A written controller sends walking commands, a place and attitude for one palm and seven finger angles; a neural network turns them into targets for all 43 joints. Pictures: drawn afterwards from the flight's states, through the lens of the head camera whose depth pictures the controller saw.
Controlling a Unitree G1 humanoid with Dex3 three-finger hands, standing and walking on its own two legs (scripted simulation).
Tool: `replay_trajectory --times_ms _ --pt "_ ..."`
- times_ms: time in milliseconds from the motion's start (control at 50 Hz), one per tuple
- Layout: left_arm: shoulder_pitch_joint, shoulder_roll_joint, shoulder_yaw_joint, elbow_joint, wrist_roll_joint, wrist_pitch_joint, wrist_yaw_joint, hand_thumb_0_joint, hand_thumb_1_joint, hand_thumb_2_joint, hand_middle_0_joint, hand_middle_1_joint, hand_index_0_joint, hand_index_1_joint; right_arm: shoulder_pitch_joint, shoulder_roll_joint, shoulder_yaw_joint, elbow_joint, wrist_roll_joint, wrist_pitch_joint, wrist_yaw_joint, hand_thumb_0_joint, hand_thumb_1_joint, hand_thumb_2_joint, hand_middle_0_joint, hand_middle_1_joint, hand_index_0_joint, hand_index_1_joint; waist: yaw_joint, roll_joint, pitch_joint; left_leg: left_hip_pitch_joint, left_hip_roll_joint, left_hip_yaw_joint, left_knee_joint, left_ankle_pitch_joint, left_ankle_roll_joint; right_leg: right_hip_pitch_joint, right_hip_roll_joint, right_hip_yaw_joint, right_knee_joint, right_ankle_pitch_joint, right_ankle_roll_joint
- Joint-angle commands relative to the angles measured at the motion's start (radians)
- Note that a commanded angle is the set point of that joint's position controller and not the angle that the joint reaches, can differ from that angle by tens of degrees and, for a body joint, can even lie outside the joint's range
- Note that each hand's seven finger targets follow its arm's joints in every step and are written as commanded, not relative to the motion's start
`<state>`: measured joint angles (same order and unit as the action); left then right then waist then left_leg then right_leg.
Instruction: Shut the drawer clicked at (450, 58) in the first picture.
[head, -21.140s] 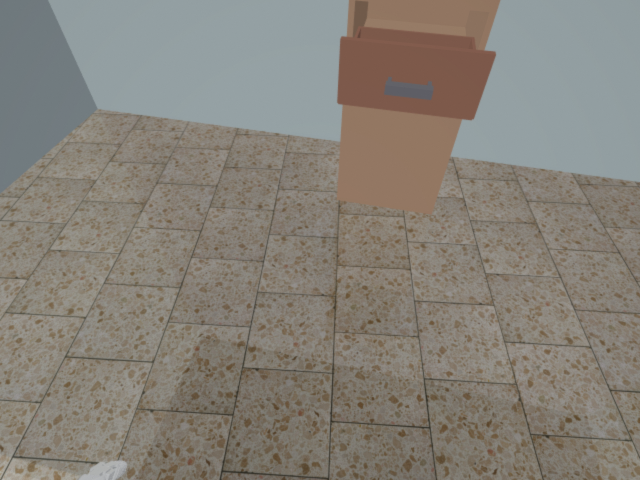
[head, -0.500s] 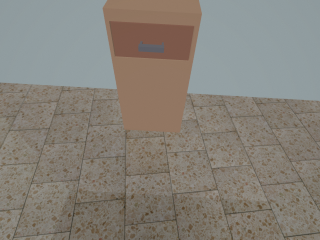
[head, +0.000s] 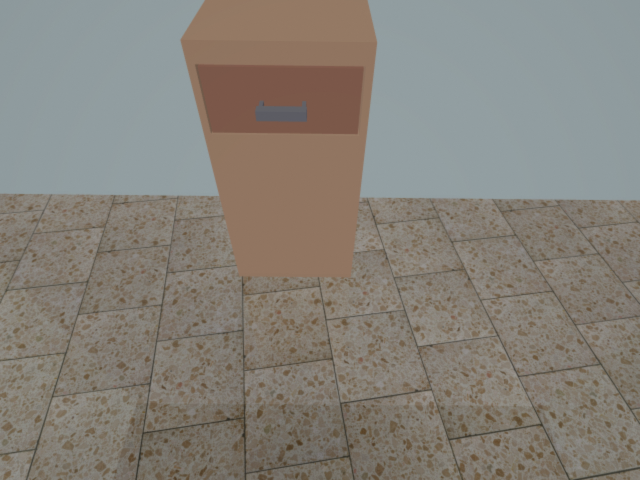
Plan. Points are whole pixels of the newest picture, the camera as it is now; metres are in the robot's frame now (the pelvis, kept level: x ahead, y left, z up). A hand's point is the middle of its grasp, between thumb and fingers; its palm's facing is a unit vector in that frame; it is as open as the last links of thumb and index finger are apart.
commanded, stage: let the arm hang, fingers relaxed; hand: left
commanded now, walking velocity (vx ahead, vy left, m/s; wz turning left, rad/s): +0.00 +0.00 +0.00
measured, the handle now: (282, 109) +0.93 +0.14 -0.03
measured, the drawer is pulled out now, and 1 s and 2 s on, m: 0.00 0.00 0.00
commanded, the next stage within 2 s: look to check the result in 0.08 s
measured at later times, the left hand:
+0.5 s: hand out of the picture +0.02 +0.19 -0.17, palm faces +0.01 -0.97 -0.25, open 7.4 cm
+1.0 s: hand out of the picture +0.05 +0.20 -0.17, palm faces -0.01 -0.97 -0.26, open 7.4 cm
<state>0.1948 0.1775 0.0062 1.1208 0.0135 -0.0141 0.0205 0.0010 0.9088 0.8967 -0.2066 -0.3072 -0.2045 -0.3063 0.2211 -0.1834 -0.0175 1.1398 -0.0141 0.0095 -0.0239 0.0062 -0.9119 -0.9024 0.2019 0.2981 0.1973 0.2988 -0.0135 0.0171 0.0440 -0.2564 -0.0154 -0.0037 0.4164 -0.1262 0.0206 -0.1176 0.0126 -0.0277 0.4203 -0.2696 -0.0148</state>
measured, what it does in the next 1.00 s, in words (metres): stands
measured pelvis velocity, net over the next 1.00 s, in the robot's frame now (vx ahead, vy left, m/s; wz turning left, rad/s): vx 0.02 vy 0.00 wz -0.01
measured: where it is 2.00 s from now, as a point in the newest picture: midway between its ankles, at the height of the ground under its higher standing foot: outside the picture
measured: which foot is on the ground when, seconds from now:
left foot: down 0.00-1.00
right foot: down 0.00-1.00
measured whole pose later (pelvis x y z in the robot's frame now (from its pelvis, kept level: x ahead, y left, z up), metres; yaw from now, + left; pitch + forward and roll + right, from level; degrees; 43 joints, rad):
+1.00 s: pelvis +0.02 +0.00 +0.00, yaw -1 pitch -2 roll +0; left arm 0.19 0.23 0.02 1.15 0.01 -0.02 0.02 0.00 0.91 0.90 -0.20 -0.30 -0.20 -0.30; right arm 0.17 -0.23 -0.02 1.15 -0.01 0.01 -0.03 0.01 -0.91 -0.90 0.20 0.30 0.20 0.30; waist 0.00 0.01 0.06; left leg -0.20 -0.01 0.01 0.37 -0.14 0.01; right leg -0.05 0.02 -0.02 0.34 -0.26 -0.02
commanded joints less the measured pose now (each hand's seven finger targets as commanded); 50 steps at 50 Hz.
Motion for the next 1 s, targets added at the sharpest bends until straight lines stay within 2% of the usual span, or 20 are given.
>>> replay_trajectory --times_ms 0,100,240,340,660,760,820,880,980 --pt "0.069 0.145 0.027 -0.017 -0.005 -0.003 0.010 0.000 0.900 0.900 -0.200 -0.300 -0.200 -0.300 0.040 -0.117 -0.016 -0.029 -0.006 -0.019 -0.008 0.000 -0.900 -0.900 0.200 0.300 0.200 0.300 0.008 -0.003 -0.003 0.076 0.106 -0.096 -0.057 0.081 0.014 -0.073 -0.115 0.085 -0.113 0.075 -0.039" --pt "0.059 0.143 0.028 -0.017 -0.005 -0.003 0.012 0.000 0.900 0.900 -0.200 -0.300 -0.200 -0.300 0.031 -0.118 -0.018 -0.027 -0.005 -0.019 -0.011 0.000 -0.900 -0.900 0.200 0.300 0.200 0.300 0.007 0.013 -0.006 0.092 0.110 -0.089 -0.057 0.099 0.011 -0.063 -0.114 0.085 -0.117 0.106 -0.036" --pt "0.064 0.151 0.029 -0.013 -0.004 -0.005 0.012 0.000 0.900 0.900 -0.200 -0.300 -0.200 -0.300 0.023 -0.136 -0.021 -0.031 -0.002 -0.017 -0.012 0.000 -0.900 -0.900 0.200 0.300 0.200 0.300 0.006 -0.016 -0.008 0.116 0.115 -0.083 -0.054 0.097 0.013 -0.066 -0.114 0.090 -0.133 0.114 -0.036" --pt "0.068 0.157 0.028 -0.006 -0.005 -0.006 0.012 0.000 0.900 0.900 -0.200 -0.300 -0.200 -0.300 0.015 -0.141 -0.022 -0.029 0.000 -0.017 -0.013 0.000 -0.900 -0.900 0.200 0.300 0.200 0.300 0.006 -0.011 -0.009 0.128 0.117 -0.080 -0.055 0.104 0.013 -0.063 -0.114 0.092 -0.136 0.128 -0.035" --pt "0.052 0.183 0.028 0.000 -0.005 -0.007 0.009 0.000 0.900 0.900 -0.200 -0.300 -0.200 -0.300 -0.016 -0.167 -0.020 -0.029 -0.001 -0.017 -0.010 0.000 -0.900 -0.900 0.200 0.300 0.200 0.300 0.005 -0.019 0.012 0.131 0.119 -0.087 -0.077 0.073 0.012 -0.068 -0.117 0.096 -0.158 0.089 -0.032" --pt "0.044 0.193 0.029 -0.004 -0.005 -0.009 0.008 0.000 0.900 0.900 -0.200 -0.300 -0.200 -0.300 -0.027 -0.177 -0.021 -0.029 -0.001 -0.019 -0.009 0.000 -0.900 -0.900 0.200 0.300 0.200 0.300 0.005 -0.020 0.001 0.135 0.119 -0.089 -0.080 0.069 0.010 -0.063 -0.117 0.098 -0.160 0.086 -0.032" --pt "0.034 0.201 0.031 -0.008 -0.005 -0.009 0.007 0.000 0.900 0.900 -0.200 -0.300 -0.200 -0.300 -0.031 -0.186 -0.021 -0.029 -0.001 -0.021 -0.009 0.000 -0.900 -0.900 0.200 0.300 0.200 0.300 0.005 0.003 -0.008 0.133 0.120 -0.090 -0.083 0.075 0.010 -0.049 -0.118 0.097 -0.159 0.093 -0.032" --pt "0.029 0.207 0.032 -0.009 -0.005 -0.012 0.007 0.000 0.900 0.900 -0.200 -0.300 -0.200 -0.300 -0.037 -0.193 -0.021 -0.032 -0.001 -0.024 -0.010 0.000 -0.900 -0.900 0.200 0.300 0.200 0.300 0.007 -0.004 -0.025 0.145 0.123 -0.091 -0.079 0.116 0.012 -0.035 -0.121 0.097 -0.153 0.139 -0.031" --pt "0.016 0.217 0.034 -0.015 -0.005 -0.012 0.006 0.000 0.900 0.900 -0.200 -0.300 -0.200 -0.300 -0.043 -0.204 -0.023 -0.032 0.000 -0.025 -0.009 0.000 -0.900 -0.900 0.200 0.300 0.200 0.300 0.007 -0.014 -0.020 0.144 0.126 -0.092 -0.085 0.118 0.012 -0.031 -0.123 0.092 -0.158 0.140 -0.030"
